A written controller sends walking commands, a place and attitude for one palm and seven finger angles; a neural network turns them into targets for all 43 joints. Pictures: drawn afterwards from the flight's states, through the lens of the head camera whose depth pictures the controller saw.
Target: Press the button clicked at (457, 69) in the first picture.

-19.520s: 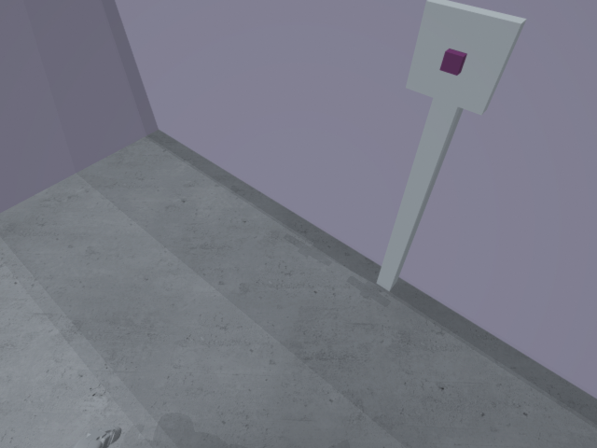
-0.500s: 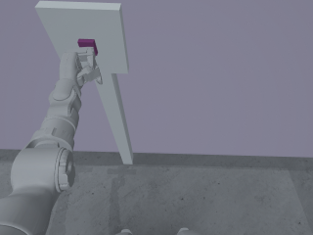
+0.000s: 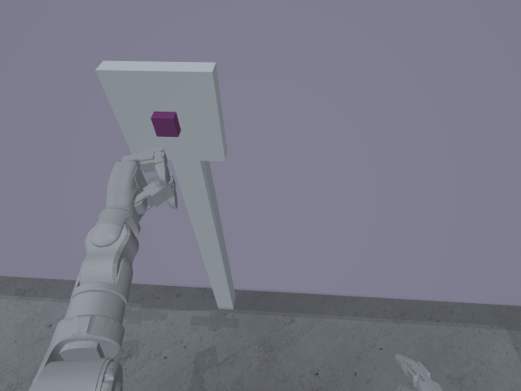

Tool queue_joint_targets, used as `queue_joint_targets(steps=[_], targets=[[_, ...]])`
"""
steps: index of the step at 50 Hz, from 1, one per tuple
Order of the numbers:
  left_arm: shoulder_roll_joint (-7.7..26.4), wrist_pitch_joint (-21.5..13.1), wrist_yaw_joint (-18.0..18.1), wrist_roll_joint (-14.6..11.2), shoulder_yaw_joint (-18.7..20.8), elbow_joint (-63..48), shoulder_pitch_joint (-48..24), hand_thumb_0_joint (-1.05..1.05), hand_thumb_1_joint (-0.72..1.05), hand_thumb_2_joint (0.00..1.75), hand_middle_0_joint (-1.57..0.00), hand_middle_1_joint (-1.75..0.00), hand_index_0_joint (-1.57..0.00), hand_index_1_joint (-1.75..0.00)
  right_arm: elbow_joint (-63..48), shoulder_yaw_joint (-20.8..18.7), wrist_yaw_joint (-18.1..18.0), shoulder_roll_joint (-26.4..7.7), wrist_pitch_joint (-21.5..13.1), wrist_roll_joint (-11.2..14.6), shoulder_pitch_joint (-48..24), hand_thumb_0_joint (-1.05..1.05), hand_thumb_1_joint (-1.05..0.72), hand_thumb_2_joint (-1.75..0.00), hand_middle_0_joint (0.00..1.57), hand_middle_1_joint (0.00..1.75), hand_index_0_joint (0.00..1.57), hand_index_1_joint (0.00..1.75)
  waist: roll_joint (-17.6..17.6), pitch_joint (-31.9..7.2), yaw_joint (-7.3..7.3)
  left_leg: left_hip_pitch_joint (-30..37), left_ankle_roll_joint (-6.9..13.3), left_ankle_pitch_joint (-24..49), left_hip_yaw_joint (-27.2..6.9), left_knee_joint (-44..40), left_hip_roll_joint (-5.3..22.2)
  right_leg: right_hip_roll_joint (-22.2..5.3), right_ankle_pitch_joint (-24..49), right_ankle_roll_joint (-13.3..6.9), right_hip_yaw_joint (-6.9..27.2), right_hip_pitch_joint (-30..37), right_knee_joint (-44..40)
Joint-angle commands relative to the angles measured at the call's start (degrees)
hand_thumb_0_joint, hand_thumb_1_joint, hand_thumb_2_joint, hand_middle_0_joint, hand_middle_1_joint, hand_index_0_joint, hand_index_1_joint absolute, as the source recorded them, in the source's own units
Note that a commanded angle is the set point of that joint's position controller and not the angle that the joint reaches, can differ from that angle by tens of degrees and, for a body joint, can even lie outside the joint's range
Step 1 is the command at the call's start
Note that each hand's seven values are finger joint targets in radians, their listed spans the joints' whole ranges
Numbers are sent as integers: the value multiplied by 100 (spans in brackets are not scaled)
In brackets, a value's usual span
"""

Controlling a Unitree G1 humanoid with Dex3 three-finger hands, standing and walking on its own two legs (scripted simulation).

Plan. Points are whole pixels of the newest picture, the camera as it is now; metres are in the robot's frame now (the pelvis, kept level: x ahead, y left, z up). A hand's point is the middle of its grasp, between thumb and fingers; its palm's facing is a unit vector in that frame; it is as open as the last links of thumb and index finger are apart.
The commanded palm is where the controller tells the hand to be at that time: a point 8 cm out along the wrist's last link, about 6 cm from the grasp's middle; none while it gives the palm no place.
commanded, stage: pull the fist back off the button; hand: left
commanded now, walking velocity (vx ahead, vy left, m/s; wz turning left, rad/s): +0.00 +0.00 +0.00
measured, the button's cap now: (166, 123) +0.50 +0.17 +0.16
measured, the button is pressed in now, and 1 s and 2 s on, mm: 0 0 0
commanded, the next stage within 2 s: draw the hand back to the body in 0.22 s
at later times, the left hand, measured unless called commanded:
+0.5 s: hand (158, 201) +0.35 +0.15 +0.14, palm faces -0.04 -1.00 +0.00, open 3.1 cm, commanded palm +0.30 +0.22 +0.14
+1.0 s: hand (96, 259) +0.24 +0.20 +0.16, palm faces +0.20 -0.96 -0.21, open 3.1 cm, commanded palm +0.20 +0.25 +0.16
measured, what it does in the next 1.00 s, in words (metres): stands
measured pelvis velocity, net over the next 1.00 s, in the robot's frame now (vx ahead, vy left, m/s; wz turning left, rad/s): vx -0.02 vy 0.01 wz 0.02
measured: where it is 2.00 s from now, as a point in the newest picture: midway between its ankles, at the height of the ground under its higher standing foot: outside the picture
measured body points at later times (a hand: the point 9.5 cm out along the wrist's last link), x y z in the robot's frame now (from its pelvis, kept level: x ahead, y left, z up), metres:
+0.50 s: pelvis -0.01 +0.00 +0.00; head -0.02 -0.02 +0.45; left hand +0.34 +0.21 +0.14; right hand +0.14 -0.23 -0.09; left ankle -0.01 +0.12 -0.72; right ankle -0.02 -0.11 -0.72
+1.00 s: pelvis -0.02 +0.01 +0.02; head -0.03 -0.01 +0.47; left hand +0.23 +0.25 +0.17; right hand +0.19 -0.20 -0.06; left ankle -0.01 +0.12 -0.72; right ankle -0.02 -0.11 -0.72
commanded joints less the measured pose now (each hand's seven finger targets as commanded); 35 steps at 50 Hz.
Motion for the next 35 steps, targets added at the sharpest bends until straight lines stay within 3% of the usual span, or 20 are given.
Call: queue_joint_targets(steps=[1, 5, 7, 10, 12, 14, 16, 19, 20, 22, 23, 24, 25, 27, 29, 35], targets=[[793, -225, -163, -195, -21, -1926, -2129, 0, 90, 90, -130, -150, -130, -150, -713, -236, -163, -671, -300, 58, -294, 0, -90, -90, 20, 30, 20, 30, -243, -1610, -54, 1034, 180, 2005, -80, -275, -139, -1, 2834, 35, -22, 715, -418], [738, -66, -213, -236, -129, -1907, -1952, 0, 90, 90, -130, -150, -130, -150, -684, -186, -231, -675, -326, 71, -481, 0, -90, -90, 20, 30, 20, 30, -383, -1225, -77, 949, 185, 1576, -146, -351, -161, -29, 2321, 45, -32, 519, -564], [684, -81, -186, -205, -252, -2229, -2205, 0, 90, 90, -130, -150, -130, -150, -701, -160, -251, -652, -355, 70, -582, 0, -90, -90, 20, 30, 20, 30, -52, -1379, -65, 1126, 160, 1598, -204, -380, -178, -42, 2203, -1, -58, 514, -535], [844, -72, -107, -202, -116, -2080, -2251, 0, 90, 90, -130, -150, -130, -150, -632, -141, -284, -658, -376, 49, -606, 0, -90, -90, 20, 30, 20, 30, -274, -1391, -53, 1098, 155, 1551, -264, -390, -165, -41, 2062, 1, -73, 525, -557], [678, -36, -78, -199, -212, -1865, -2261, 0, 90, 90, -130, -150, -130, -150, -605, -116, -292, -642, -382, 47, -639, 0, -90, -90, 20, 30, 20, 30, -262, -1303, -50, 1094, 139, 1509, -283, -419, -168, -39, 1972, -8, -104, 454, -565], [925, -19, -20, -161, -30, -1554, -2379, 0, 90, 90, -130, -150, -130, -150, -543, -101, -309, -672, -351, 37, -616, 0, -90, -90, 20, 30, 20, 30, -421, -1177, -44, 930, 146, 1309, -290, -433, -178, -44, 1740, -2, -72, 449, -621], [710, -24, -6, -126, -195, -1488, -2440, 0, 90, 90, -130, -150, -130, -150, -598, -79, -297, -629, -358, 37, -677, 0, -90, -90, 20, 30, 20, 30, -208, -1211, -15, 931, 134, 1213, -273, -474, -193, -66, 1649, -8, -62, 432, -618], [1224, -96, -11, -141, 360, -1734, -1647, 0, 90, 90, -130, -150, -130, -150, -727, -97, -251, -652, -377, -5, -673, 0, -90, -90, 20, 30, 20, 30, -358, -1730, 312, 999, 132, 1636, -262, -500, -175, -66, 2090, -50, -48, 991, -530], [1059, -105, -59, -167, 272, -1967, -1366, 0, 90, 90, -130, -150, -130, -150, -818, -87, -224, -602, -398, 2, -748, 0, -90, -90, 20, 30, 20, 30, -294, -1823, 367, 1042, 132, 1790, -207, -530, -169, -84, 2316, -42, -39, 1124, -495], [994, -70, -149, -238, 267, -2307, -1038, 0, 90, 90, -130, -150, -130, -150, -872, -95, -194, -592, -440, 26, -811, 0, -90, -90, 20, 30, 20, 30, -320, -1664, 388, 1056, 123, 1927, -163, -578, -143, -75, 2533, -36, -55, 1181, -512], [1130, 4, -175, -273, 434, -2283, -751, 0, 90, 90, -130, -150, -130, -150, -877, -92, -192, -607, -434, 36, -828, 0, -90, -90, 20, 30, 20, 30, -401, -1446, 427, 942, 120, 1835, -149, -637, -133, -71, 2475, -30, -57, 1180, -560], [1173, 79, -222, -308, 487, -2198, -508, 0, 90, 90, -130, -150, -130, -150, -874, -89, -197, -636, -424, 37, -849, 0, -90, -90, 20, 30, 20, 30, -649, -1226, 409, 811, 143, 1711, -135, -662, -132, -69, 2384, -1, -38, 1185, -634], [1211, 150, -261, -339, 520, -2398, -414, 0, 90, 90, -130, -150, -130, -150, -910, -92, -206, -632, -414, 64, -906, 0, -90, -90, 20, 30, 20, 30, -622, -1106, 412, 753, 152, 1537, -103, -722, -136, -84, 2241, 24, -6, 1148, -707], [1077, 243, -316, -356, 372, -3068, -494, 0, 90, 90, -130, -150, -130, -150, -993, -93, -233, -595, -459, 81, -1017, 0, -90, -90, 20, 30, 20, 30, -143, -1139, 381, 998, 141, 1475, -112, -786, -138, -69, 2029, -8, -22, 1073, -755], [968, 328, -343, -399, 228, -3414, -439, 0, 90, 90, -130, -150, -130, -150, -1001, -78, -277, -594, -536, 90, -1083, 0, -90, -90, 20, 30, 20, 30, -176, -1009, 299, 1092, 151, 1397, -144, -805, -123, -45, 1828, -5, -42, 988, -839], [994, 519, -467, -537, 250, -4019, 38, 0, 90, 90, -130, -150, -130, -150, -897, -65, -398, -599, -787, 87, -1116, 0, -90, -90, 20, 30, 20, 30, -209, -891, 288, 1310, 149, 1201, -255, -912, -126, -29, 1488, 14, -82, 883, -988]])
